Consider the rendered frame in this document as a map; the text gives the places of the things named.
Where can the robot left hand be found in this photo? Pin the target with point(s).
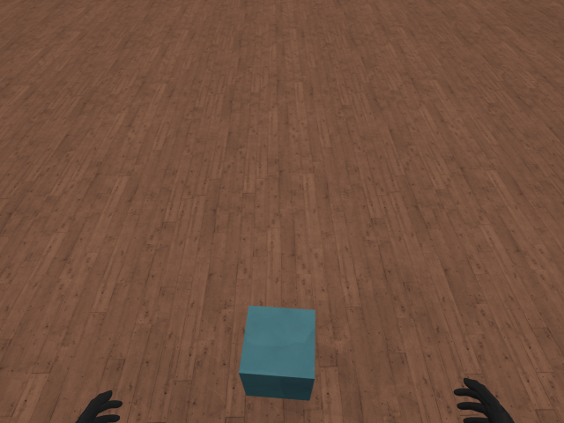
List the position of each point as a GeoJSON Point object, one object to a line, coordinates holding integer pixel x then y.
{"type": "Point", "coordinates": [98, 405]}

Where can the robot right hand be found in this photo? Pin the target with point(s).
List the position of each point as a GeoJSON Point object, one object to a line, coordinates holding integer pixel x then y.
{"type": "Point", "coordinates": [488, 405]}

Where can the carton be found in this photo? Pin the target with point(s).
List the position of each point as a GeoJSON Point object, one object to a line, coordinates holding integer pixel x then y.
{"type": "Point", "coordinates": [278, 353]}

